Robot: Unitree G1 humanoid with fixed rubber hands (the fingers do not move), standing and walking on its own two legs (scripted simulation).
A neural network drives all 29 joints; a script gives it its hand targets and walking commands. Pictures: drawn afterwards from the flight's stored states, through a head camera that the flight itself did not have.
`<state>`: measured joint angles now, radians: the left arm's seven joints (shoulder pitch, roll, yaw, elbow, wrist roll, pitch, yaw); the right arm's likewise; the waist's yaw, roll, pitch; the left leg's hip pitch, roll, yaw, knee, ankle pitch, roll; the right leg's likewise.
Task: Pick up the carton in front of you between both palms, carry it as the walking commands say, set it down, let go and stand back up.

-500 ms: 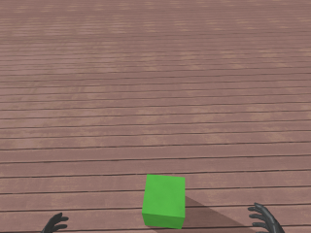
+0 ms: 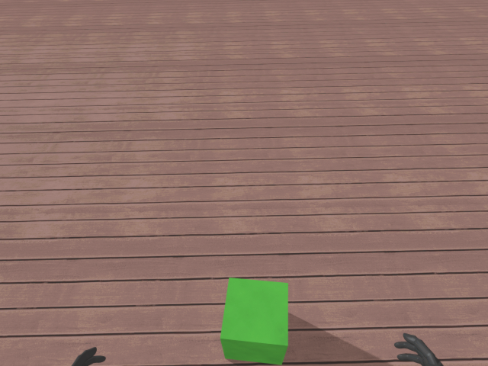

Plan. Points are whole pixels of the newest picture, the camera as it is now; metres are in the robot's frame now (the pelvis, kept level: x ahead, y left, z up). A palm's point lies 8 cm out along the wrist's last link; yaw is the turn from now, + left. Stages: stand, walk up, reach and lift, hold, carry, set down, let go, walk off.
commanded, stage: stand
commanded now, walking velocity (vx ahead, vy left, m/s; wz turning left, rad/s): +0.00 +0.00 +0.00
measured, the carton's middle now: (255, 321) +0.41 -0.02 -0.65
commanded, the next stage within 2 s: none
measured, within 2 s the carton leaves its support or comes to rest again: neither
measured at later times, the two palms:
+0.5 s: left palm out of the picture +0.08 +0.31 -0.09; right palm out of the picture +0.08 -0.30 -0.10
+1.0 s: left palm out of the picture +0.07 +0.32 -0.09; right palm out of the picture +0.08 -0.30 -0.10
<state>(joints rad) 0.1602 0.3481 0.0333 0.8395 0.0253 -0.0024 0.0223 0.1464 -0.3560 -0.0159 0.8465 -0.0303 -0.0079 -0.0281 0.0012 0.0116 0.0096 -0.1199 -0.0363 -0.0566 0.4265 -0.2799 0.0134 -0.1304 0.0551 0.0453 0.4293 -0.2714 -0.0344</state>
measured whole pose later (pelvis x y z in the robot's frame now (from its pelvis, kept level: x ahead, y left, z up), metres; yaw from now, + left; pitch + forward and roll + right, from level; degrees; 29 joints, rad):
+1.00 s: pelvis -0.02 +0.01 +0.01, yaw +0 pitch -3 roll +0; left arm 0.12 0.38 0.01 1.02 0.01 -0.01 0.01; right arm 0.12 -0.39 0.00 1.02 -0.01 -0.02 -0.02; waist 0.00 0.01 0.04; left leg -0.08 -0.04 -0.06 0.33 -0.20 0.02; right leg -0.09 0.04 0.05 0.33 -0.19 -0.02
